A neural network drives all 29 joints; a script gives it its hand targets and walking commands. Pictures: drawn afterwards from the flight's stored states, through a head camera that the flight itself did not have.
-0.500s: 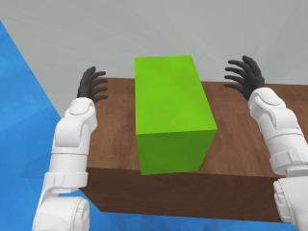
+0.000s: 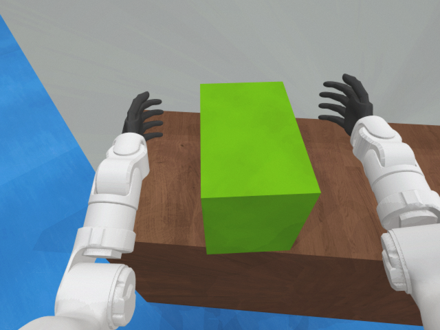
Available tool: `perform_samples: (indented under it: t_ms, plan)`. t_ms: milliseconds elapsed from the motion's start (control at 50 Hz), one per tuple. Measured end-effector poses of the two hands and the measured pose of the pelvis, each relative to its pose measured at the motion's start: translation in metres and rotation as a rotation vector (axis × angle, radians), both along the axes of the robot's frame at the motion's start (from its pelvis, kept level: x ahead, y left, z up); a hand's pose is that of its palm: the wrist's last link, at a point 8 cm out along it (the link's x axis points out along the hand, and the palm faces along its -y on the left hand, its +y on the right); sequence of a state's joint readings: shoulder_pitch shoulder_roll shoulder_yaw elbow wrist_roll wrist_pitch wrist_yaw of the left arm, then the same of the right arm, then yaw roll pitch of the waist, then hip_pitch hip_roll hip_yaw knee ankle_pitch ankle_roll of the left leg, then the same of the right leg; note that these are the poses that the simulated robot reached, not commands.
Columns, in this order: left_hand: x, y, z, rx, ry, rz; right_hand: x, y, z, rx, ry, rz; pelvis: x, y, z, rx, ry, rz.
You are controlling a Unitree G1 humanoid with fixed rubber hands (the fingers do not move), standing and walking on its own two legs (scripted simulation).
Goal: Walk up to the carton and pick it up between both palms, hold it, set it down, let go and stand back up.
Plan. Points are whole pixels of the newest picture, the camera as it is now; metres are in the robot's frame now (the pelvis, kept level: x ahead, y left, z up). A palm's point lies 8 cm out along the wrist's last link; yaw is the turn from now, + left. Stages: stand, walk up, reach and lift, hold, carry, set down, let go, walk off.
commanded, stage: reach and lift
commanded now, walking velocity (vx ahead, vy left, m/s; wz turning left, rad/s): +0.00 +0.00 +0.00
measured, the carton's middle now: (245, 167) +0.44 -0.01 +0.00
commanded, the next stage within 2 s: none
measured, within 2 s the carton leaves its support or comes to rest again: neither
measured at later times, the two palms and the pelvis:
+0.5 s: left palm (159, 172) +0.38 +0.17 +0.05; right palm (320, 159) +0.43 -0.15 +0.06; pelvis -0.01 +0.00 -0.01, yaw -1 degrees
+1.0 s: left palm (176, 171) +0.38 +0.13 +0.05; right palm (315, 161) +0.43 -0.15 +0.06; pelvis -0.01 +0.00 -0.01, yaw -1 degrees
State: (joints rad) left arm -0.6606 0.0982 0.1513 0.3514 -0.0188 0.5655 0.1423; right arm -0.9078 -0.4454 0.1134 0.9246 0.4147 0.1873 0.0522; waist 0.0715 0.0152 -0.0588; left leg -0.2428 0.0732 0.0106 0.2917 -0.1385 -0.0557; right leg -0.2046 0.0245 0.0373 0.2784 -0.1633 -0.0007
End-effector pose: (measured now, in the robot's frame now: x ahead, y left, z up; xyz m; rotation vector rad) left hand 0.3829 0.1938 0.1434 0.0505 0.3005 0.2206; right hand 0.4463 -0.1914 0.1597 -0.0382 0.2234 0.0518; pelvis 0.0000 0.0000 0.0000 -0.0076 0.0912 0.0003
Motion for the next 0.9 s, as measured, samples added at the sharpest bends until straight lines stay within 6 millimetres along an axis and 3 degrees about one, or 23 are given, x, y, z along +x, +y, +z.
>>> perform_samples:
  t_ms: [180,340,500,700,900]
  plan:
    - [-0.016,-0.008,-0.05,-0.007,0.005,0.008,-0.02,0.008,-0.055,-0.031,-0.002,-0.002,-0.004,0.001,-0.001,-0.001,0.017,0.007]
    - [-0.012,-0.02,-0.078,0.003,-0.01,0.01,-0.025,0.021,-0.09,-0.038,0.017,0.008,-0.01,0.001,-0.004,-0.001,0.082,-0.003]
    - [-0.006,-0.027,-0.094,-0.004,-0.024,0.009,-0.016,0.037,-0.097,-0.03,0.01,0.013,-0.008,-0.001,-0.008,-0.005,0.133,-0.009]
    - [-0.007,-0.029,-0.1,-0.015,-0.051,0.01,-0.009,0.036,-0.1,-0.021,0.014,-0.019,-0.006,-0.001,-0.01,-0.013,0.153,-0.003]
    - [-0.001,-0.055,-0.096,-0.028,-0.083,-0.023,-0.014,0.045,-0.102,-0.014,0.008,-0.026,-0.01,-0.002,-0.01,-0.011,0.165,-0.011]
